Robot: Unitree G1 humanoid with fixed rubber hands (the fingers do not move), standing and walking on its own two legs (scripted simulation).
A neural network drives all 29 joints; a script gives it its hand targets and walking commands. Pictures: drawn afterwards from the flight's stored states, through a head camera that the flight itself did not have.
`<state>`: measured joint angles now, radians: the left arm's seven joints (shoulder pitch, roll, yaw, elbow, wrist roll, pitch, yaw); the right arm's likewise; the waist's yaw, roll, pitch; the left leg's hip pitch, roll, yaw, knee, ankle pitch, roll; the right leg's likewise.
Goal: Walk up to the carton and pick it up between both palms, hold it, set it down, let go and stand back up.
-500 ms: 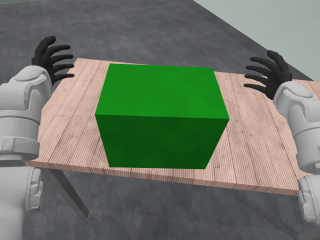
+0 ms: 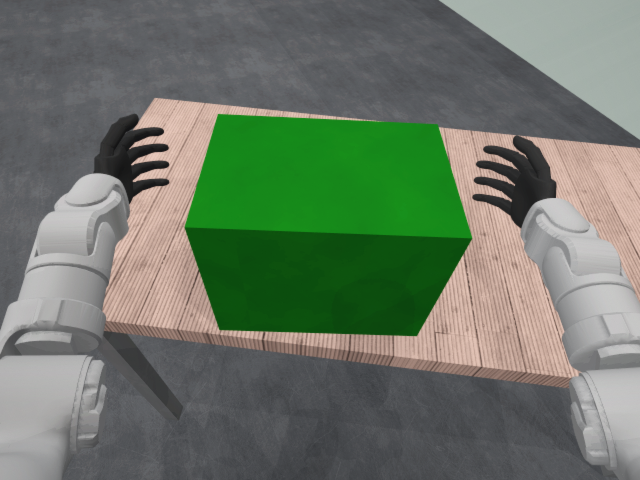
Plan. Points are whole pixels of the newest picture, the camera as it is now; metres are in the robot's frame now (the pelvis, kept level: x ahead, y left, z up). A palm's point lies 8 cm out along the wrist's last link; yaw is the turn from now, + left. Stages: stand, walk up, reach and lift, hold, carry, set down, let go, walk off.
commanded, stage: reach and lift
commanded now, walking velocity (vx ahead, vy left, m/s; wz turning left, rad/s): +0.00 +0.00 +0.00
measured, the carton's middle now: (323, 231) +0.44 +0.01 +0.05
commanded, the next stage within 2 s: none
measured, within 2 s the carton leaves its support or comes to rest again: neither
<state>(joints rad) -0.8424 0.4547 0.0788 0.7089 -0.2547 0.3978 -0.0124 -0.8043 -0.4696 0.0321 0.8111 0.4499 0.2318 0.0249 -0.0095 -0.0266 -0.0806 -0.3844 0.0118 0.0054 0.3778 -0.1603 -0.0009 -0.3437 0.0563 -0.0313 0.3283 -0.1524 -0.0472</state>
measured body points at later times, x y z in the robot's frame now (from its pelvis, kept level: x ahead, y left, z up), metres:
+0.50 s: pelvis -0.01 +0.00 -0.01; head +0.04 +0.01 +0.44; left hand +0.44 +0.24 +0.10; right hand +0.45 -0.22 +0.10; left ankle +0.01 +0.12 -0.74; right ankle +0.00 -0.09 -0.74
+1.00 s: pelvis -0.02 +0.00 -0.02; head +0.04 +0.02 +0.43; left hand +0.45 +0.20 +0.09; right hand +0.45 -0.19 +0.10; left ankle +0.01 +0.12 -0.74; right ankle +0.00 -0.09 -0.74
